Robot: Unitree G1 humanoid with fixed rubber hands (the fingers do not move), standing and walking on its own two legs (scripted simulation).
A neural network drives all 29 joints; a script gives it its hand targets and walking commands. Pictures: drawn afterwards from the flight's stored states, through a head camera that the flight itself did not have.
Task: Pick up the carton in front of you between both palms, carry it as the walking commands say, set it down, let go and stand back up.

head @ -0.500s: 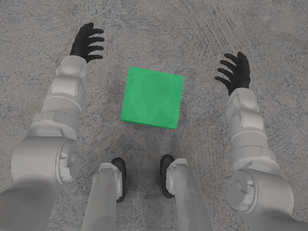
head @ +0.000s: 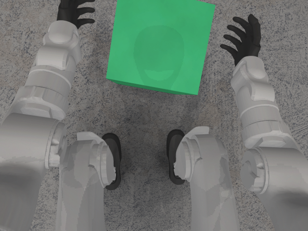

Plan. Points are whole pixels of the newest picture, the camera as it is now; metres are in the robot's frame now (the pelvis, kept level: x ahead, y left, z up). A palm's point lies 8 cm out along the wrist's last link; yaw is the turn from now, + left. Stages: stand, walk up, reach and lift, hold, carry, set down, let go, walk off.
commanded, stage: reach and lift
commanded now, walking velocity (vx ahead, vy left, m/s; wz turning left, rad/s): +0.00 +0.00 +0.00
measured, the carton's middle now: (155, 53) +0.51 -0.03 -0.29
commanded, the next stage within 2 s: none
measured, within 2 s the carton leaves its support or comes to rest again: leaves its support in 1.04 s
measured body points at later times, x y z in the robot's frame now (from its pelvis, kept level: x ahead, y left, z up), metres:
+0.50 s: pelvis +0.00 +0.00 -0.05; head +0.36 +0.01 +0.22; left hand +0.55 +0.15 -0.23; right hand +0.50 -0.21 -0.22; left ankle +0.12 +0.12 -0.38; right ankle +0.12 -0.12 -0.38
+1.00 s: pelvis -0.01 +0.00 -0.05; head +0.35 +0.02 +0.22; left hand +0.56 +0.11 -0.23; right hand +0.52 -0.18 -0.22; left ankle +0.12 +0.12 -0.38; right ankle +0.12 -0.12 -0.38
